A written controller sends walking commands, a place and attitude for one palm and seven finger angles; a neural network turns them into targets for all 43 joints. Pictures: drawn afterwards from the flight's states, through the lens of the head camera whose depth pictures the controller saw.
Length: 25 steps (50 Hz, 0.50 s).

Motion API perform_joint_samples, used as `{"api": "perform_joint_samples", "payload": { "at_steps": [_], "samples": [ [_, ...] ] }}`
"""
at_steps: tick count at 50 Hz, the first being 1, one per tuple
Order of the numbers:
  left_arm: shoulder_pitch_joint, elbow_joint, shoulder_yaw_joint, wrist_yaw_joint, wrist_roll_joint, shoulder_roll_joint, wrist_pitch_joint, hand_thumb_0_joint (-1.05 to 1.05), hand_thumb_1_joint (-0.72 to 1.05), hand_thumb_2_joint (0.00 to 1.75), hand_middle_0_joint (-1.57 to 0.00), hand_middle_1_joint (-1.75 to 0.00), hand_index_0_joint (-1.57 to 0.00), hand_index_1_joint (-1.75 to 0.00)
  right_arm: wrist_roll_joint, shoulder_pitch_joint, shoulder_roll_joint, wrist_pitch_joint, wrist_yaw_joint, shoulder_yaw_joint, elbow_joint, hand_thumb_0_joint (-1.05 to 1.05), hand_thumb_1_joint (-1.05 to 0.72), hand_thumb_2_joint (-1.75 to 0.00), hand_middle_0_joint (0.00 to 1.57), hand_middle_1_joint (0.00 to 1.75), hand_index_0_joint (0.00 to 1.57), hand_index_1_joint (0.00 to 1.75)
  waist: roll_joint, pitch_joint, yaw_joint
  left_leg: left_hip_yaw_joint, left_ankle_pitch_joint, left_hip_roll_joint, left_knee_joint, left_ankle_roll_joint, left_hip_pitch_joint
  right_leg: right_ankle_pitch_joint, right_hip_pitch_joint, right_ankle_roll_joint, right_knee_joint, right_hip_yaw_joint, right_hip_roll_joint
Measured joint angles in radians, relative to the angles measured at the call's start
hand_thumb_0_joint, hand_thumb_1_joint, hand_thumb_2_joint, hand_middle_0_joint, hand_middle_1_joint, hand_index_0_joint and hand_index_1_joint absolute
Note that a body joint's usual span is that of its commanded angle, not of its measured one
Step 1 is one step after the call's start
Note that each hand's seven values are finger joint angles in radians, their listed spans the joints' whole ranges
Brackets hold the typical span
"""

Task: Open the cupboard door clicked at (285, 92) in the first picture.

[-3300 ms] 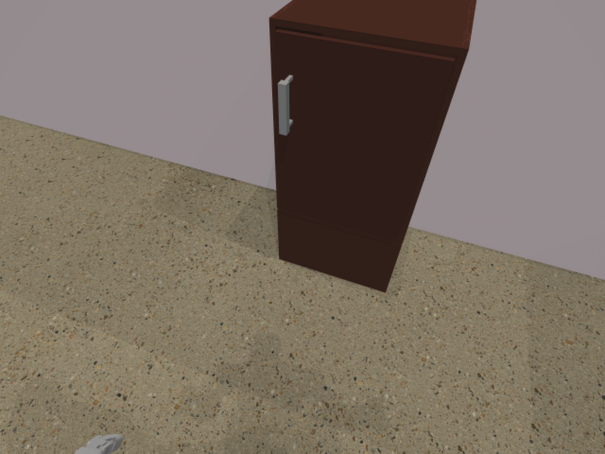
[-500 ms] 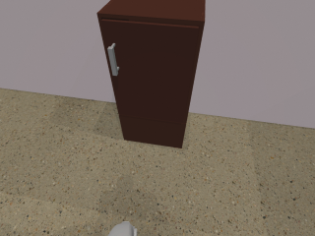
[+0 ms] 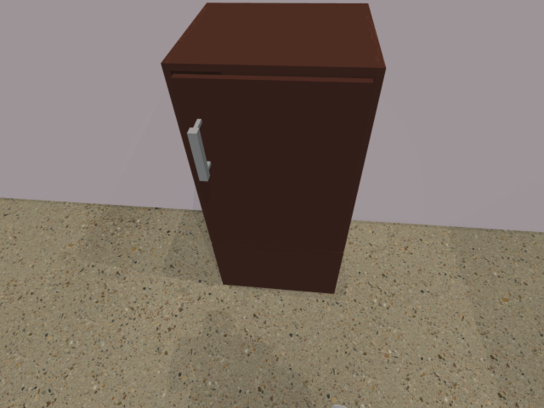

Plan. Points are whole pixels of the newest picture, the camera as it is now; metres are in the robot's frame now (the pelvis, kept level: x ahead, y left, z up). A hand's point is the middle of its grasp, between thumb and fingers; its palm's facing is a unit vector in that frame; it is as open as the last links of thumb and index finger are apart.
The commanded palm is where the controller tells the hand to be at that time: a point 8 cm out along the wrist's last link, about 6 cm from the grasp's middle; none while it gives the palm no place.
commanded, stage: take the last steps up to it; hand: left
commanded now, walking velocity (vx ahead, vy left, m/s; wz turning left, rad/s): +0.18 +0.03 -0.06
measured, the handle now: (201, 150) +0.67 +0.21 -0.01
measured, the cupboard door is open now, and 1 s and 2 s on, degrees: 0 0 0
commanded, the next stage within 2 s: come to a stop and stand still in 0.04 s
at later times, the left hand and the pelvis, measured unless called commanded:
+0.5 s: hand out of the picture +0.13 +0.23 -0.19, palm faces +0.07 -0.98 -0.19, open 7.3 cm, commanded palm none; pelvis +0.11 +0.04 -0.01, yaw -1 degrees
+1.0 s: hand out of the picture +0.06 +0.19 -0.16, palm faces +0.04 -0.97 -0.22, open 7.4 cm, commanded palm none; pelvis +0.05 +0.01 +0.01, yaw -2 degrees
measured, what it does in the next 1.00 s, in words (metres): steps on the spot: right foot, then left foot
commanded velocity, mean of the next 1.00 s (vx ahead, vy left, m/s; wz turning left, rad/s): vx -0.05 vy -0.01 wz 0.00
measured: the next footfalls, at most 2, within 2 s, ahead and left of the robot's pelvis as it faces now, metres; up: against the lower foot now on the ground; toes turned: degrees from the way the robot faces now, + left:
right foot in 0.08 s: +0.14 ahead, -0.10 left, +0.00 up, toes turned -8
left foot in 0.42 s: +0.20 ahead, +0.15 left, +0.00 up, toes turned +5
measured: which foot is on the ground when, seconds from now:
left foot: down 0.00-0.08, up 0.10-0.40, down 0.42-0.90, up 0.92-1.00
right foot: up 0.00-0.06, down 0.08-0.44, up 0.46-0.88, down 0.90-1.00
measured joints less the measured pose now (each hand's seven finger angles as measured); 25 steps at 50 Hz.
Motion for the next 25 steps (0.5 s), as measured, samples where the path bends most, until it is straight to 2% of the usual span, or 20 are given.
{"api": "perform_joint_samples", "payload": {
  "at_steps": [3, 4, 5, 7, 9, 10, 12, 14, 20, 21, 22, 23, 25],
  "samples": [
    [-0.007, -0.011, -0.006, -0.001, 0.002, -0.014, -0.009, 0.0, 0.91, 0.9, -0.19, -0.3, -0.19, -0.3, 0.0, 0.026, 0.006, 0.007, 0.003, 0.002, 0.018, 0.0, -0.92, -0.9, 0.2, 0.3, 0.2, 0.3, 0.015, 0.008, -0.009, 0.004, -0.066, 0.013, 0.051, -0.015, 0.022, 0.036, 0.08, -0.005, -0.146, -0.004, 0.02],
    [-0.005, -0.012, -0.009, 0.0, 0.004, -0.018, -0.018, 0.0, 0.91, 0.9, -0.19, -0.3, -0.19, -0.3, 0.003, 0.035, 0.008, 0.009, 0.004, 0.003, 0.024, 0.01, -0.92, -0.9, 0.2, 0.3, 0.2, 0.3, 0.022, 0.011, -0.008, 0.003, -0.102, 0.027, 0.096, -0.024, 0.017, 0.051, 0.11, -0.016, -0.185, -0.008, 0.032],
    [-0.004, -0.008, -0.012, 0.002, 0.006, -0.025, -0.029, 0.0, 0.91, 0.9, -0.19, -0.3, -0.19, -0.3, 0.007, 0.036, 0.008, 0.014, 0.006, 0.003, 0.033, 0.01, -0.92, -0.9, 0.2, 0.3, 0.2, 0.3, 0.037, 0.018, -0.007, -0.006, -0.133, 0.051, 0.173, -0.026, -0.006, 0.041, 0.116, -0.032, -0.173, -0.018, 0.047],
    [0.008, -0.002, -0.02, 0.005, 0.001, -0.032, -0.046, 0.0, 0.91, 0.9, -0.19, -0.3, -0.19, -0.3, 0.007, 0.033, 0.012, 0.029, 0.01, 0.004, 0.037, 0.01, -0.92, -0.9, 0.2, 0.3, 0.2, 0.3, 0.04, 0.03, -0.011, -0.059, -0.205, 0.066, 0.416, -0.034, -0.099, 0.009, 0.142, -0.056, -0.163, -0.036, 0.057],
    [0.027, 0.002, -0.003, 0.025, -0.014, -0.032, -0.058, -0.02, 0.93, 0.9, -0.2, -0.3, -0.2, -0.3, 0.008, 0.024, 0.014, 0.039, 0.011, 0.003, 0.037, 0.01, -0.92, -0.9, 0.2, 0.3, 0.2, 0.3, 0.033, 0.035, -0.002, -0.105, -0.194, 0.075, 0.604, -0.044, -0.196, 0.008, 0.188, -0.059, -0.208, -0.048, 0.063],
    [0.035, 0.004, -0.001, 0.033, -0.016, -0.025, -0.058, -0.02, 0.94, 0.9, -0.2, -0.3, -0.2, -0.3, 0.009, 0.015, 0.012, 0.044, 0.009, 0.003, 0.034, 0.01, -0.91, -0.9, 0.2, 0.3, 0.2, 0.3, 0.032, 0.035, 0.004, -0.121, -0.171, 0.083, 0.643, -0.051, -0.235, 0.018, 0.211, -0.054, -0.241, -0.052, 0.067],
    [0.052, 0.019, -0.004, 0.041, -0.01, -0.014, -0.046, -0.03, 0.95, 0.9, -0.2, -0.3, -0.2, -0.3, 0.012, -0.013, 0.004, 0.055, 0.002, 0.0, 0.019, 0.01, -0.91, -0.9, 0.2, 0.3, 0.2, 0.3, 0.034, 0.035, 0.007, -0.139, -0.135, 0.105, 0.617, -0.07, -0.286, 0.038, 0.246, -0.052, -0.301, -0.052, 0.075],
    [0.064, 0.035, -0.01, 0.043, -0.006, -0.006, -0.027, -0.03, 0.95, 0.9, -0.2, -0.3, -0.2, -0.3, 0.017, -0.045, -0.002, 0.064, -0.004, -0.003, -0.004, 0.01, -0.91, -0.9, 0.2, 0.3, 0.2, 0.3, 0.033, 0.041, 0.005, -0.149, -0.103, 0.119, 0.522, -0.085, -0.309, 0.047, 0.263, -0.045, -0.332, -0.048, 0.076],
    [0.071, 0.055, -0.008, 0.04, -0.006, -0.001, 0.023, -0.01, 0.93, 0.9, -0.2, -0.3, -0.2, -0.3, 0.018, -0.124, -0.025, 0.086, -0.01, -0.016, -0.052, 0.01, -0.93, -0.9, 0.19, 0.3, 0.2, 0.3, 0.021, 0.082, 0.021, -0.153, -0.007, 0.117, 0.28, -0.105, -0.281, -0.002, 0.266, -0.004, -0.278, -0.035, 0.06],
    [0.074, 0.055, -0.006, 0.04, -0.008, 0.002, 0.03, -0.01, 0.92, 0.9, -0.2, -0.3, -0.2, -0.3, 0.018, -0.13, -0.028, 0.084, -0.009, -0.017, -0.058, 0.01, -0.93, -0.9, 0.19, 0.3, 0.2, 0.3, 0.019, 0.084, 0.023, -0.146, 0.069, 0.117, 0.22, -0.104, -0.257, -0.02, 0.26, 0.005, -0.25, -0.034, 0.058],
    [0.074, 0.055, -0.005, 0.04, -0.011, 0.007, 0.037, -0.01, 0.92, 0.9, -0.2, -0.3, -0.2, -0.3, 0.016, -0.136, -0.027, 0.079, -0.01, -0.018, -0.062, 0.01, -0.93, -0.9, 0.19, 0.3, 0.2, 0.3, 0.009, 0.086, 0.025, -0.139, 0.081, 0.112, 0.199, -0.081, -0.244, -0.04, 0.248, 0.015, -0.215, -0.03, 0.051],
    [0.068, 0.056, -0.004, 0.041, -0.016, 0.017, 0.045, -0.01, 0.92, 0.9, -0.2, -0.3, -0.2, -0.3, 0.014, -0.145, -0.02, 0.076, -0.012, -0.016, -0.065, 0.01, -0.92, -0.9, 0.19, 0.3, 0.2, 0.3, -0.01, 0.09, 0.029, -0.13, 0.065, 0.104, 0.211, -0.058, -0.246, -0.101, 0.225, 0.02, -0.153, -0.013, 0.046],
    [0.06, 0.054, 0.001, 0.047, -0.021, 0.034, 0.057, 0.0, 0.91, 0.9, -0.2, -0.3, -0.2, -0.3, 0.011, -0.163, -0.006, 0.072, -0.015, -0.006, -0.076, 0.01, -0.92, -0.9, 0.19, 0.3, 0.2, 0.3, -0.031, 0.096, 0.036, -0.115, 0.042, 0.104, 0.215, -0.03, -0.243, -0.239, 0.16, 0.018, 0.043, 0.046, 0.075]
  ]
}}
